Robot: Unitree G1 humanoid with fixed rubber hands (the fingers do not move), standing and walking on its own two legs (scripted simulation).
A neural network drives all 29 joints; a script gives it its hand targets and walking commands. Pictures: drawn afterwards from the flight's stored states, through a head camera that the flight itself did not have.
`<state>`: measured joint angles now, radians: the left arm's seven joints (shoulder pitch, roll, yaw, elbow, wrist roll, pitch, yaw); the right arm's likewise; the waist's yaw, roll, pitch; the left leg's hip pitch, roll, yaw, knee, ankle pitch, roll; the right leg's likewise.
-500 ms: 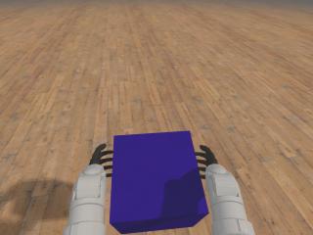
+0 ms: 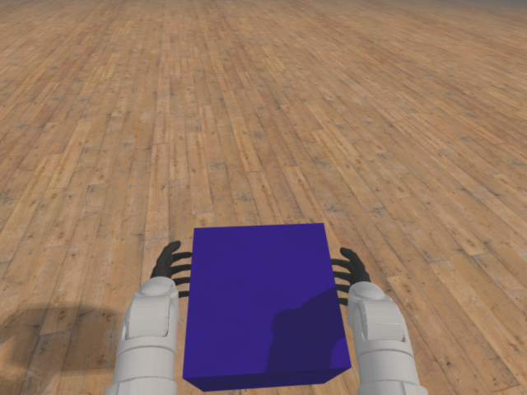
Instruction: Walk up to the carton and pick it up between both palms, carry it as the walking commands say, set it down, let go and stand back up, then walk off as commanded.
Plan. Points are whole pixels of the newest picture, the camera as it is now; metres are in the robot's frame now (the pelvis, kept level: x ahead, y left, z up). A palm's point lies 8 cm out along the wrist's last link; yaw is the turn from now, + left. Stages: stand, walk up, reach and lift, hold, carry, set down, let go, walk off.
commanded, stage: reach and lift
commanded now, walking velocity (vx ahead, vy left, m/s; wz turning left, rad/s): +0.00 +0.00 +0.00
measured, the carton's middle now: (262, 309) +0.31 +0.00 -0.04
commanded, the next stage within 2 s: hold in 0.54 s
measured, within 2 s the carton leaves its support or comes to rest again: neither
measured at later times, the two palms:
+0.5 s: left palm (161, 293) +0.28 +0.16 +0.05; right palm (361, 301) +0.27 -0.15 +0.04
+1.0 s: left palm (161, 295) +0.28 +0.16 +0.05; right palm (361, 300) +0.27 -0.15 +0.04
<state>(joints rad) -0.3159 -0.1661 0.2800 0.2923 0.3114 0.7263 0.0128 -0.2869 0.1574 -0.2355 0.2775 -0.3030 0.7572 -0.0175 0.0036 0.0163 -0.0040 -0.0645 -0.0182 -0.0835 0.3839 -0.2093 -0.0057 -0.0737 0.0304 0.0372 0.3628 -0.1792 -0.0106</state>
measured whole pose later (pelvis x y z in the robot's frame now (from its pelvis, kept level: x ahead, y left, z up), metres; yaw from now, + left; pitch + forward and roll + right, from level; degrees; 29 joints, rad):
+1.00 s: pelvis -0.01 +0.00 -0.01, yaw +0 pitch -4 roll +0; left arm -0.27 -0.15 0.24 0.22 0.28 0.75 0.01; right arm -0.24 0.15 -0.18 0.21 -0.28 0.79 -0.02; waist 0.01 0.00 -0.06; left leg -0.16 -0.02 -0.07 0.46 -0.23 -0.01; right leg -0.18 0.03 0.04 0.47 -0.21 -0.01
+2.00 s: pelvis -0.15 -0.26 -0.04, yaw -46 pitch +4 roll -1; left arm -0.22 -0.15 0.05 -0.34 0.10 1.22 0.24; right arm -0.18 0.14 -0.10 -0.41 -0.09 1.26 -0.25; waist 0.00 0.07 -0.07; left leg -0.51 0.31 0.08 1.12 -0.62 -0.18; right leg -0.56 -0.01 -0.02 0.75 -0.26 0.01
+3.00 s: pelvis -0.49 -0.33 -0.02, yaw -105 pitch +2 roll -3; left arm -0.17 -0.14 0.05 -0.47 0.10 1.25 0.23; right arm -0.13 0.13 -0.04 -0.47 -0.09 1.24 -0.22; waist 0.02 0.00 -0.04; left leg -0.33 0.35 0.30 0.61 -0.26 -0.11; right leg -0.59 -0.11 -0.02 0.94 -0.38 0.05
